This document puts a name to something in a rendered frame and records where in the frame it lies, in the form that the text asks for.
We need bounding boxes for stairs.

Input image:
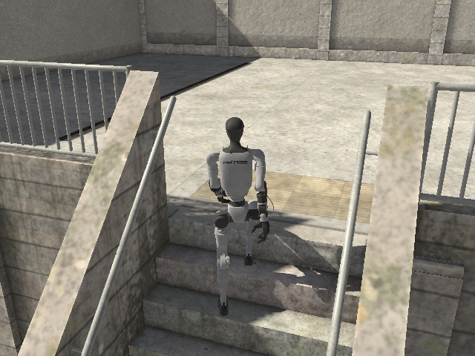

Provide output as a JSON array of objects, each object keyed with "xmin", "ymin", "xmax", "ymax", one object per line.
[{"xmin": 128, "ymin": 218, "xmax": 366, "ymax": 356}]

